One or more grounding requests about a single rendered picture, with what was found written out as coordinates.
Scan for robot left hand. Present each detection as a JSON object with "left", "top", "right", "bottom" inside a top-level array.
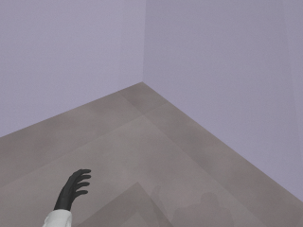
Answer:
[{"left": 54, "top": 169, "right": 92, "bottom": 212}]

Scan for left robot forearm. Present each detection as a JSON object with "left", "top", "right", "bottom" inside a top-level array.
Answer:
[{"left": 42, "top": 209, "right": 73, "bottom": 227}]

